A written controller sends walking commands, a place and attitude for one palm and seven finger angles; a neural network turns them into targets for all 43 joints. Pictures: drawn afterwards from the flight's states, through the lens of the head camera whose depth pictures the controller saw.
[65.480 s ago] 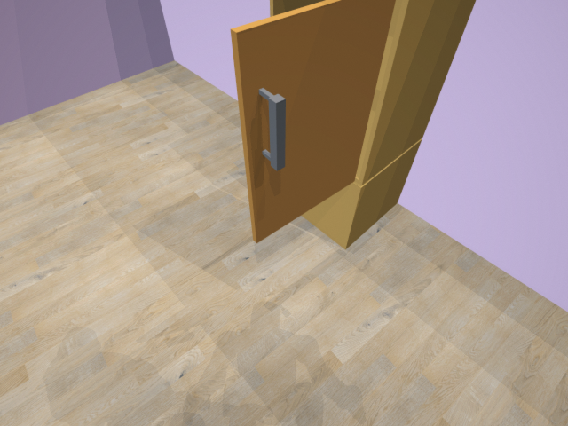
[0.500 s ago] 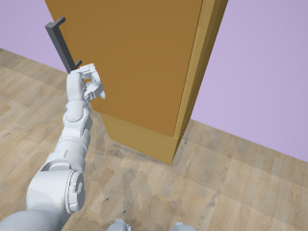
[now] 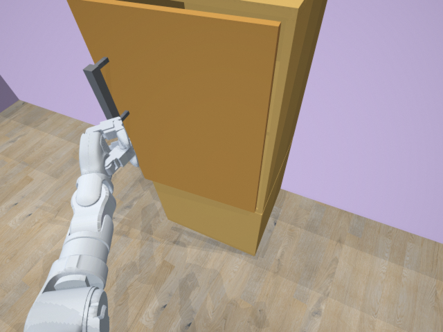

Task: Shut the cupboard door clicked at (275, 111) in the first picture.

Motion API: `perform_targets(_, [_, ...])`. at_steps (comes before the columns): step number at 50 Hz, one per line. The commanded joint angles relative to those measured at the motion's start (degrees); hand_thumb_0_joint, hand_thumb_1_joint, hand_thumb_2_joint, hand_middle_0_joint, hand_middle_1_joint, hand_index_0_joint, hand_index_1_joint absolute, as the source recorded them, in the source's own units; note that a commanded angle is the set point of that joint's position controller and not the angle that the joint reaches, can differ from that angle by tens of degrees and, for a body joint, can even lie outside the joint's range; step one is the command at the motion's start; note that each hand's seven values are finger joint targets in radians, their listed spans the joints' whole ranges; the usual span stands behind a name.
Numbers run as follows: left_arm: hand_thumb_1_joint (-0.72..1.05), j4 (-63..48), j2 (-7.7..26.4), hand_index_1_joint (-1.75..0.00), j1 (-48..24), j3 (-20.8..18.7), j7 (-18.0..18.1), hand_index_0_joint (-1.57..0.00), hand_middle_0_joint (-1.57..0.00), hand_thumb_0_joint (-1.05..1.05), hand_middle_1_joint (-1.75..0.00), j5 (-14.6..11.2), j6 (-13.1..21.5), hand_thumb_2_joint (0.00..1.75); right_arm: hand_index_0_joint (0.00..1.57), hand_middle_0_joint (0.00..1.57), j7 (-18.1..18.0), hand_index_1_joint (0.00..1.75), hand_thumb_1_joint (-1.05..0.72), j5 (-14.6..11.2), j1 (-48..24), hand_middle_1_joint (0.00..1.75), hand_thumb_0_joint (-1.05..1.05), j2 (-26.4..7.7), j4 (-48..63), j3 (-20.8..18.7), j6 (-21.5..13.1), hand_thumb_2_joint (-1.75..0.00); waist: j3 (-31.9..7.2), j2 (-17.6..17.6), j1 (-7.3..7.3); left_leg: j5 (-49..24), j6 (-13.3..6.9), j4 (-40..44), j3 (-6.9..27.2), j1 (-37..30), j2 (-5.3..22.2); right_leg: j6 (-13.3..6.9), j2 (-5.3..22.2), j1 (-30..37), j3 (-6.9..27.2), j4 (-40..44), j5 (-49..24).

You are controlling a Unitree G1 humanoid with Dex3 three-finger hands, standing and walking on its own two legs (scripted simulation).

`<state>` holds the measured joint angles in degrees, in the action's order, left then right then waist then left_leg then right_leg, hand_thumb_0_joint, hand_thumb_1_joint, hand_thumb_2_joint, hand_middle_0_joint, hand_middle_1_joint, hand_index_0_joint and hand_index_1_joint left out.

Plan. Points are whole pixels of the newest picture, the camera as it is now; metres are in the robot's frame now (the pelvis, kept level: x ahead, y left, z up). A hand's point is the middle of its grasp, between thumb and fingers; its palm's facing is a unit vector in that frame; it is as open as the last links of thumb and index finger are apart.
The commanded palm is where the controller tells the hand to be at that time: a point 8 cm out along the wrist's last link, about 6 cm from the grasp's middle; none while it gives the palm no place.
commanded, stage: draw the hand back to the body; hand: left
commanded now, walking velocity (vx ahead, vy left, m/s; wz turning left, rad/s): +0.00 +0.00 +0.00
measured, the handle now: (110, 95) +0.63 +0.25 +0.09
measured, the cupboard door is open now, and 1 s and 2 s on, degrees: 4 4 4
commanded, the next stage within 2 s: step back with the hand held close in 1.34 s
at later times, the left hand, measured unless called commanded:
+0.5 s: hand (54, 212) +0.28 +0.23 +0.15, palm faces +0.24 -0.95 -0.22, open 3.2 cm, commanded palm +0.23 +0.27 +0.17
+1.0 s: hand out of the picture +0.18 +0.29 +0.20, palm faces +0.49 -0.76 -0.43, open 6.4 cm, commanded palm +0.14 +0.32 +0.21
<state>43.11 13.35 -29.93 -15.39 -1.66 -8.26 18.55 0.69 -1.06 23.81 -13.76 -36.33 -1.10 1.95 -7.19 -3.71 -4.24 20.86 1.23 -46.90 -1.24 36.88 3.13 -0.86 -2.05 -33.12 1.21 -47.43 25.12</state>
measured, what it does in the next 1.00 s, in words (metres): stands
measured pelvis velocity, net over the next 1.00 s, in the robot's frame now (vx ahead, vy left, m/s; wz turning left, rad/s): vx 0.01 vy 0.01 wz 0.04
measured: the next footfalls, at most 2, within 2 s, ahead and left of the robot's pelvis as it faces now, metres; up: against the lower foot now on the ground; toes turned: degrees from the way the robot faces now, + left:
none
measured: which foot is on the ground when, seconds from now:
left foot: down 0.00-1.00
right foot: down 0.00-1.00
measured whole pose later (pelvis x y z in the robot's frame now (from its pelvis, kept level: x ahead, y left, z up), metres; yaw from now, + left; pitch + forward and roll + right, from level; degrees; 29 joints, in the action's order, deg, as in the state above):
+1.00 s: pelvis +0.01 +0.01 +0.04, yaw +3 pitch -4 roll +0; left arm -21.4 20.9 28.1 -20.3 5.2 -4.8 4.4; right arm -4.9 -1.0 11.9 -13.4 -36.1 1.2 -3.6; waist -1.1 -4.6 3.6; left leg 13.0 0.3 -25.9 -0.1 9.1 0.6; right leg 0.2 0.3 -3.6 -0.4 -24.4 16.9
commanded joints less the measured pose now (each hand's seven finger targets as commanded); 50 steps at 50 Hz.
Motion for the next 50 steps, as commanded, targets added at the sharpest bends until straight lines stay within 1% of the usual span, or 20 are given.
perform_targets(1, [0.90, -23.19, 9.86, -1.50, -17.70, -0.09, -1.16, -1.30, -1.30, 0.00, -1.50, -3.21, -0.99, 0.90, 0.20, 0.20, -1.90, 0.30, -0.90, -1.60, -4.13, 0.30, 0.00, -7.76, 9.12, -2.56, -3.27, -0.90, -16.83, 6.00, 1.13, -13.62, -3.88, 5.99, -1.55, -14.61, -3.72, 1.60, -0.53, 11.89, -1.34, 10.82, -27.17])
perform_targets(3, [0.90, -26.83, 8.62, -1.50, -16.13, 1.65, -1.00, -1.30, -1.30, 0.00, -1.50, -3.08, -1.73, 0.90, 0.20, 0.20, -2.44, 0.30, -0.90, -1.76, -5.84, 0.30, 0.00, -7.09, 8.72, -1.99, -4.10, -0.90, -13.54, 3.15, 1.08, -12.57, -3.81, 7.21, -1.06, -16.39, -3.49, 1.31, -0.61, 10.11, -1.85, 11.65, -24.17])
perform_targets(5, [0.90, -31.17, 8.63, -1.50, -13.52, 2.16, -0.79, -1.30, -1.30, 0.00, -1.50, -2.57, -1.73, 0.90, 0.20, 0.20, -2.75, 0.30, -0.90, -1.63, -7.01, 0.30, 0.00, -6.90, 8.66, -1.88, -5.07, -0.90, -13.69, 1.68, 1.53, -13.15, -3.75, 7.80, -0.44, -18.92, -3.39, 0.89, -0.78, 9.91, -2.32, 11.66, -23.06])
perform_targets(6, [0.90, -33.44, 9.06, -1.50, -12.10, 2.46, -0.78, -1.30, -1.30, 0.00, -1.50, -2.36, -1.81, 0.90, 0.20, 0.20, -2.91, 0.30, -0.90, -1.68, -7.68, 0.30, 0.00, -6.94, 8.95, -1.62, -5.46, -0.90, -13.26, -1.04, 2.08, -13.14, -3.65, 8.23, -0.39, -19.72, -3.52, 0.63, -0.66, 10.05, -2.31, 11.80, -22.24])
perform_targets(11, [0.90, -34.66, 8.16, -1.41, -1.25, 2.35, -2.54, -1.22, -1.22, 0.00, -1.41, -4.07, -6.47, 0.90, 0.20, 0.20, -3.49, 0.30, -0.90, -2.37, -11.92, 0.30, 0.00, -6.99, 10.09, -0.82, -6.78, -0.90, -9.23, 2.76, 3.71, -10.21, -3.32, 11.18, 0.27, -19.99, -3.49, 0.45, -0.40, 11.37, -3.19, 13.76, -18.04])
perform_targets(13, [0.90, -38.38, 8.08, -1.35, 1.10, 2.37, -3.32, -1.16, -1.16, 0.00, -1.35, -4.92, -9.02, 0.90, 0.20, 0.20, -3.74, 0.30, -0.90, -2.69, -14.39, 0.30, 0.00, -6.82, 11.22, -0.26, -7.04, -0.90, -9.22, 1.78, 4.61, -10.13, -3.12, 12.25, 0.35, -21.15, -3.52, 0.34, 0.01, 12.31, -3.29, 14.23, -17.81])
perform_targets(14, [0.90, -43.73, 11.59, -1.32, 3.57, 5.28, 0.08, -1.13, -1.13, 0.00, -1.32, 1.18, -8.09, 0.90, 0.20, 0.20, -4.44, 0.30, -0.90, -2.19, -15.09, 0.30, 0.00, -5.73, 11.88, -0.37, -5.88, -0.90, -7.44, 3.34, 3.62, -10.55, -3.18, 14.35, 0.21, -23.99, -4.11, 0.42, 1.04, 12.87, -1.44, 17.53, -17.93])
perform_targets(16, [0.90, -44.42, 10.73, -1.26, 10.43, 4.36, 2.34, -1.08, -1.08, 0.00, -1.26, 1.35, -9.42, 0.90, 0.20, 0.20, -5.23, 0.30, -0.90, -2.09, -16.65, 0.30, 0.00, -5.86, 12.45, -0.05, -5.07, -0.90, -4.48, 6.51, 4.00, -10.00, -3.33, 15.99, 0.60, -23.78, -3.71, 0.63, 1.02, 13.54, -2.08, 19.33, -16.27])
perform_targets(19, [0.90, -50.31, 10.81, -1.17, 9.84, 5.22, 4.21, -1.00, -1.00, 0.00, -1.17, 2.74, -10.47, 0.90, 0.20, 0.20, -5.73, 0.30, -0.90, -1.82, -18.39, 0.30, 0.00, -5.33, 12.61, 0.94, -4.53, -0.90, -2.08, 2.96, 3.64, -8.25, -3.12, 18.65, 1.01, -26.62, -3.44, 0.37, 1.18, 14.60, -2.40, 21.34, -13.48])
perform_targets(21, [0.90, -52.40, 12.72, -1.11, 12.80, 3.50, 5.14, -0.94, -0.94, 0.00, -1.11, 3.09, -11.10, 0.90, 0.20, 0.20, -6.05, 0.30, -0.90, -1.63, -18.86, 0.30, 0.00, -5.57, 12.32, 1.21, -4.57, -0.90, -1.50, 2.30, 4.18, -8.74, -3.12, 20.19, 1.36, -28.13, -3.17, 0.21, 0.95, 16.13, -2.37, 23.09, -13.41])
perform_targets(24, [0.90, -58.90, 12.21, -1.02, 15.14, 3.62, 6.18, -0.86, -0.86, 0.00, -1.02, 3.70, -11.11, 0.90, 0.20, 0.20, -6.14, 0.30, -0.90, -1.24, -19.62, 0.30, 0.00, -4.79, 12.45, 1.83, -5.21, -0.90, -3.32, -2.42, 4.48, -11.20, -2.62, 21.92, 1.76, -31.80, -3.00, -0.27, 1.11, 18.96, -3.00, 23.54, -15.17])
perform_targets(27, [0.90, -62.86, 12.26, -0.93, 20.72, 3.13, 6.74, -0.78, -0.78, 0.00, -0.93, 3.97, -11.39, 0.90, 0.20, 0.20, -6.07, 0.30, -0.90, -0.80, -20.15, 0.30, 0.00, -4.65, 12.15, 2.11, -5.92, -0.90, -2.87, -2.84, 4.97, -12.56, -2.45, 23.61, 1.98, -33.24, -2.76, -0.28, 1.19, 20.94, -3.33, 24.68, -16.04])
perform_targets(34, [0.90, -65.24, 13.52, -0.72, 34.43, -1.77, 7.15, -0.58, -0.58, 0.00, -0.72, 3.79, -11.96, 0.90, 0.20, 0.20, -5.71, 0.30, -0.90, -0.22, -21.26, 0.30, 0.00, -4.54, 11.14, 2.11, -6.31, -0.90, 1.81, 2.68, 6.26, -13.75, -2.42, 25.75, 1.44, -31.84, -2.50, 0.19, 1.33, 23.33, -3.78, 26.86, -17.22])
perform_targets(36, [0.90, -66.73, 15.90, -0.66, 37.97, -4.85, 7.20, -0.53, -0.53, 0.00, -0.66, 3.77, -11.84, 0.90, 0.20, 0.20, -5.68, 0.30, -0.90, -0.16, -21.71, 0.30, 0.00, -4.92, 10.91, 1.68, -6.50, -0.90, 1.63, 2.85, 6.94, -14.51, -2.65, 25.56, 1.00, -31.94, -2.57, 0.35, 1.28, 23.97, -3.38, 27.84, -17.71])
perform_targets(38, [0.90, -69.07, 15.52, -0.60, 39.68, -5.46, 7.24, -0.47, -0.47, 0.00, -0.60, 3.73, -11.60, 0.90, 0.20, 0.20, -5.56, 0.30, -0.90, -0.20, -21.75, 0.30, 0.00, -4.33, 10.96, 1.79, -6.50, -0.90, 1.54, 0.23, 7.04, -15.04, -2.47, 25.64, 0.77, -32.07, -2.67, 0.29, 1.75, 24.58, -3.57, 27.35, -17.97])
perform_targets(41, [0.90, -72.53, 17.98, -0.51, 44.41, -8.91, 7.59, -0.39, -0.39, 0.00, -0.51, 3.82, -11.04, 0.90, 0.20, 0.20, -5.60, 0.30, -0.90, 0.12, -22.06, 0.30, 0.00, -4.66, 10.62, 1.29, -7.62, -0.90, 1.11, 0.83, 7.66, -16.78, -2.70, 24.93, 0.59, -32.37, -2.72, 0.51, 1.61, 24.82, -3.51, 27.86, -19.88])
perform_targets(42, [0.90, -74.58, 17.32, -0.48, 45.34, -8.59, 7.64, -0.36, -0.36, 0.00, -0.48, 3.73, -10.87, 0.90, 0.20, 0.20, -5.56, 0.30, -0.90, 0.04, -21.76, 0.30, 0.00, -4.28, 10.85, 1.32, -7.76, -0.90, -0.04, -0.87, 7.50, -17.32, -2.72, 24.79, 0.38, -32.59, -2.92, 0.44, 2.14, 25.87, -3.54, 26.98, -20.50])
perform_targets(46, [0.90, -76.89, 19.73, -0.36, 51.93, -12.98, 8.22, -0.25, -0.25, 0.00, -0.36, 3.66, -10.43, 0.90, 0.20, 0.20, -5.63, 0.30, -0.90, 0.06, -21.83, 0.30, 0.00, -4.41, 10.36, 0.69, -9.09, -0.90, 1.64, -0.11, 8.19, -17.85, -2.73, 23.94, -0.06, -31.92, -2.85, 0.67, 1.86, 24.84, -3.55, 27.90, -21.21])
perform_targets(48, [0.90, -77.42, 19.38, -0.30, 53.31, -13.43, 8.37, -0.20, -0.20, 0.00, -0.30, 3.42, -10.31, 0.90, 0.20, 0.20, -5.79, 0.30, -0.90, -0.19, -21.55, 0.30, 0.00, -3.99, 10.47, 0.74, -9.11, -0.90, 3.31, -0.45, 8.00, -16.37, -2.71, 24.08, -0.34, -31.45, -2.86, 0.72, 2.12, 23.95, -3.51, 27.79, -19.58])
perform_targets(50, [0.90, -74.73, 16.66, -0.30, 51.57, -10.78, 8.24, -0.20, -0.20, 0.00, -0.30, 3.53, -10.58, 0.90, 0.20, 0.20, -5.93, 0.30, -0.90, -0.18, -21.12, 0.30, 0.00, -4.34, 9.90, 0.57, -9.30, -0.90, 6.15, 1.98, 7.00, -14.50, -2.91, 24.24, -0.31, -31.21, -2.83, 1.04, 2.01, 21.65, -3.53, 28.54, -17.37])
